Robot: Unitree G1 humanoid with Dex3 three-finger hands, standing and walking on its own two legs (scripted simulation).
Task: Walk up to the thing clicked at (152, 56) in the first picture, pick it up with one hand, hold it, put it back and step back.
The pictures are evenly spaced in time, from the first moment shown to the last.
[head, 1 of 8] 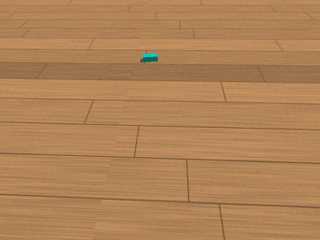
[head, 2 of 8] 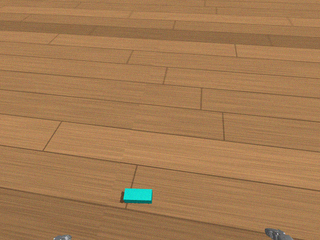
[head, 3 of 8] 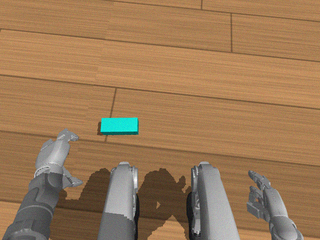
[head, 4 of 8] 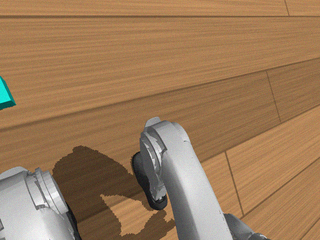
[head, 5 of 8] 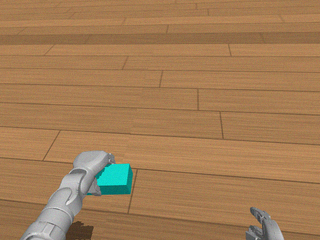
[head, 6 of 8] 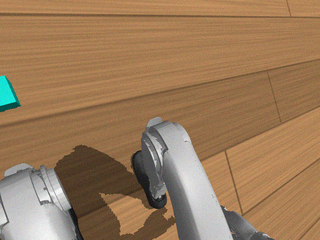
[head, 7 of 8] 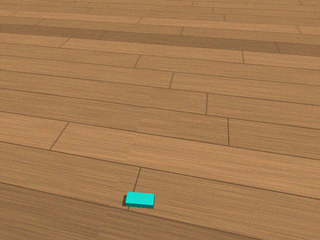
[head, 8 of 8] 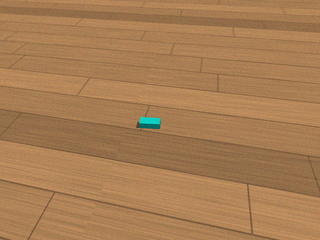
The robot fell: no
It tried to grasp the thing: yes
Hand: left
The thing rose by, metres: 0.67
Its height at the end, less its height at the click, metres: +0.00
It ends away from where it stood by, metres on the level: 0.01
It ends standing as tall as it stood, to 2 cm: yes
